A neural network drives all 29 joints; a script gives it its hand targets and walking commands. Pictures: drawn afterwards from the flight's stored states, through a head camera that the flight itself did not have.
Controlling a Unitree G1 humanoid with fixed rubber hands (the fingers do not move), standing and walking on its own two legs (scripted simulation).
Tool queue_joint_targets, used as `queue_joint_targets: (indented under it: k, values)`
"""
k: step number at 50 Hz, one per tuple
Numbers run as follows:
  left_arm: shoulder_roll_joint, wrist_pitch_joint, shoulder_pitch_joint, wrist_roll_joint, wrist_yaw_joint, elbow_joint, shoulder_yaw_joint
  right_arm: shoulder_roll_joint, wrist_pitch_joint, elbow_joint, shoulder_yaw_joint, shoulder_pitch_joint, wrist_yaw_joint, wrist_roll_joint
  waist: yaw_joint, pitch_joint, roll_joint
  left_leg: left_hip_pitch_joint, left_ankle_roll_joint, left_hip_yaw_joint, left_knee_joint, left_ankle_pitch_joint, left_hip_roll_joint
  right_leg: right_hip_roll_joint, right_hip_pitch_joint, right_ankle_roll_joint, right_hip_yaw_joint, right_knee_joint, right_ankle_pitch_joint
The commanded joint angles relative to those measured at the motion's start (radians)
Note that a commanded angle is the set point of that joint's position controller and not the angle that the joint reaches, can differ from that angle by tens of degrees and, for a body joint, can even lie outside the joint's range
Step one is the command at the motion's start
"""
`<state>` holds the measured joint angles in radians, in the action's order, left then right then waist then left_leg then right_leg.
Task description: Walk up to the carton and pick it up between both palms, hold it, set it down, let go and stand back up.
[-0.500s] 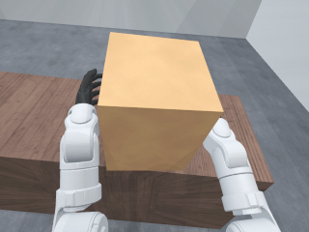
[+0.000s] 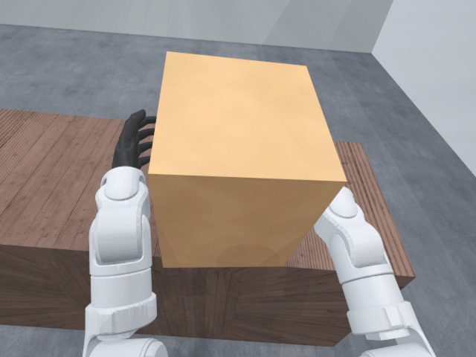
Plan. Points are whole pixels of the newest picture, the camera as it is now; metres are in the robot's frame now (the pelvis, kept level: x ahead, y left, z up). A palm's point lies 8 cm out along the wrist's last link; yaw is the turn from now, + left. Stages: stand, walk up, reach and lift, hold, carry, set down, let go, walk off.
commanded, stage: hold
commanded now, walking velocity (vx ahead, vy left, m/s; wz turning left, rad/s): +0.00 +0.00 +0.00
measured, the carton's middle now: (231, 171) +0.36 +0.01 +0.16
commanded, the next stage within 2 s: none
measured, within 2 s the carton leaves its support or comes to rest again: neither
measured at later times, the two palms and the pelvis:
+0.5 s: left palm (128, 166) +0.35 +0.16 +0.18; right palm (325, 182) +0.34 -0.13 +0.16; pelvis +0.00 +0.00 +0.00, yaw +0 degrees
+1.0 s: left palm (128, 168) +0.35 +0.16 +0.17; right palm (324, 181) +0.34 -0.13 +0.16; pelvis +0.00 +0.00 +0.00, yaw +1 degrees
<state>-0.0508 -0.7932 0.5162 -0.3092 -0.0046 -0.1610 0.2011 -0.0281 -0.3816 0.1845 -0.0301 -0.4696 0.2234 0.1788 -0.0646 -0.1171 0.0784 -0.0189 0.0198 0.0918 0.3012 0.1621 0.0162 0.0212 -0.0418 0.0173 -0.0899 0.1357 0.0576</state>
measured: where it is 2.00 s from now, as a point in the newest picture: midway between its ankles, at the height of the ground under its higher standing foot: outside the picture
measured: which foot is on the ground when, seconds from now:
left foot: down 0.00-1.00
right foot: down 0.00-1.00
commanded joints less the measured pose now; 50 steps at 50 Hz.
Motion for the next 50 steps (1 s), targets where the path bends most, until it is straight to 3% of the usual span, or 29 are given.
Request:
queue_joint_targets:
  k: [1,9,16,22,31,41,48,50]
  values:
    - [-0.379,0.048,0.494,0.16,-0.152,-0.121,-0.474,0.356,0.089,-0.321,-0.29,-0.754,-0.047,0.057,-0.03,0.514,-0.114,0.038,0.021,-0.086,-0.018,-0.288,-0.054,0.012,-0.227,-0.035,-0.021,0.045,-0.212]
    - [-0.381,0.05,0.489,0.165,-0.16,-0.141,-0.481,0.358,0.08,-0.346,-0.3,-0.746,-0.039,0.062,-0.04,0.513,-0.115,0.025,0.023,-0.079,-0.013,-0.313,-0.056,0.014,-0.235,-0.032,-0.023,0.047,-0.237]
    - [-0.377,0.044,0.492,0.162,-0.151,-0.144,-0.48,0.344,0.078,-0.344,-0.297,-0.755,-0.045,0.065,-0.024,0.493,-0.12,0.035,0.029,-0.08,-0.022,-0.286,-0.051,0.021,-0.219,-0.026,-0.035,0.038,-0.175]
    - [-0.38,0.04,0.491,0.159,-0.148,-0.148,-0.478,0.345,0.081,-0.356,-0.301,-0.762,-0.045,0.066,-0.019,0.517,-0.121,0.049,0.028,-0.08,-0.014,-0.326,-0.049,0.022,-0.236,-0.025,-0.029,0.044,-0.217]
    - [-0.379,0.034,0.516,0.148,-0.14,-0.13,-0.47,0.33,0.085,-0.311,-0.268,-0.781,-0.059,0.051,-0.018,0.482,-0.127,0.035,0.03,-0.088,-0.029,-0.232,-0.043,0.026,-0.193,-0.017,-0.039,0.035,-0.103]
    - [-0.381,0.05,0.497,0.154,-0.157,-0.142,-0.468,0.36,0.085,-0.353,-0.304,-0.757,-0.039,0.057,-0.027,0.538,-0.1,0.041,0.015,-0.078,-0.003,-0.346,-0.055,0.017,-0.263,-0.03,-0.02,0.052,-0.276]
    - [-0.366,0.046,0.488,0.151,-0.16,-0.13,-0.453,0.356,0.082,-0.349,-0.306,-0.752,-0.039,0.058,-0.015,0.51,-0.104,0.019,0.014,-0.082,-0.021,-0.288,-0.054,0.015,-0.253,-0.032,-0.026,0.051,-0.225]
    - [-0.368,0.049,0.501,0.154,-0.157,-0.14,-0.466,0.348,0.087,-0.345,-0.295,-0.765,-0.043,0.051,-0.02,0.515,-0.128,0.029,0.021,-0.085,-0.021,-0.275,-0.053,0.018,-0.228,-0.026,-0.032,0.049,-0.187]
